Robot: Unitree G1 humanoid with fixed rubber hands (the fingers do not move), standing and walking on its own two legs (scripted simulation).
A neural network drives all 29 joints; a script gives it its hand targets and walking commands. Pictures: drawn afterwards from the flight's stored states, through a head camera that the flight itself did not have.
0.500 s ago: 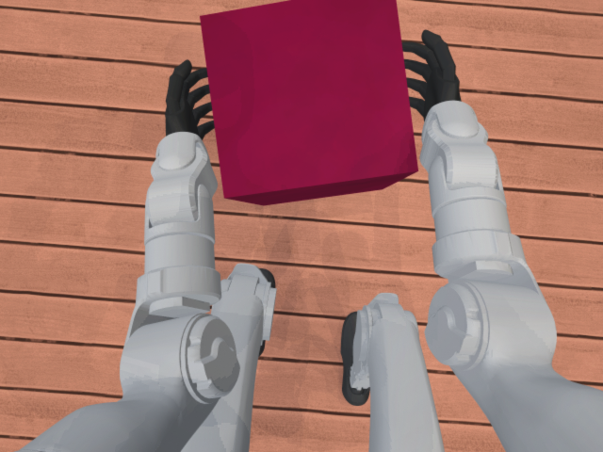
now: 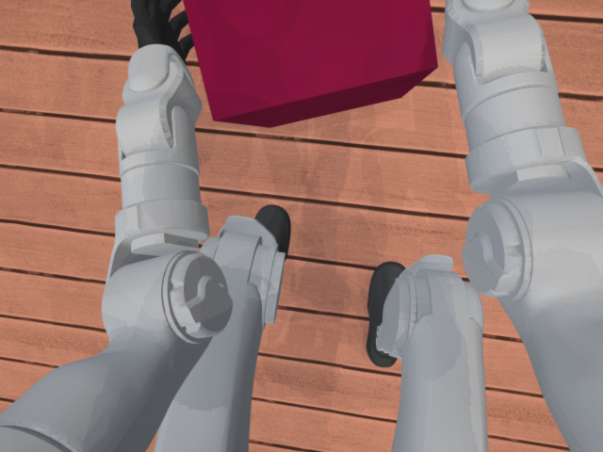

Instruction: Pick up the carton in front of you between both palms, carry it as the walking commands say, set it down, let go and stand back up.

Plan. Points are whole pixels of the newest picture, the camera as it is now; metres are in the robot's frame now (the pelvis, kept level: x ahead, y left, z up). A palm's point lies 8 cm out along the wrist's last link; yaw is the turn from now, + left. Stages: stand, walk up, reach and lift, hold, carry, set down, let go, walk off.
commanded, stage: set down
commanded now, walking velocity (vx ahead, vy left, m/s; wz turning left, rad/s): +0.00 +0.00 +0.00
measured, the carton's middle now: (312, 21) +0.55 +0.10 -0.24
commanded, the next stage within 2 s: none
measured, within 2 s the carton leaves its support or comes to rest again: rests again in 0.92 s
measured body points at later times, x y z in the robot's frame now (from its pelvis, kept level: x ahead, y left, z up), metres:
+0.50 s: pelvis +0.01 +0.00 -0.04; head +0.39 +0.00 +0.20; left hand +0.51 +0.25 -0.20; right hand +0.60 -0.04 -0.23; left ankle +0.14 +0.15 -0.40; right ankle +0.07 -0.10 -0.40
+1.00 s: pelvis +0.00 +0.00 -0.05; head +0.38 -0.02 +0.18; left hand +0.51 +0.27 -0.21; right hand +0.60 -0.03 -0.23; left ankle +0.14 +0.15 -0.40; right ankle +0.07 -0.10 -0.40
